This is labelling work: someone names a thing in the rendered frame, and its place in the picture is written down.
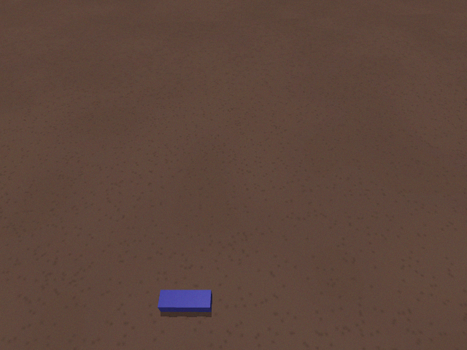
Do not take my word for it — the carton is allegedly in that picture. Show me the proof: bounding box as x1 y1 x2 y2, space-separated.
158 289 212 312

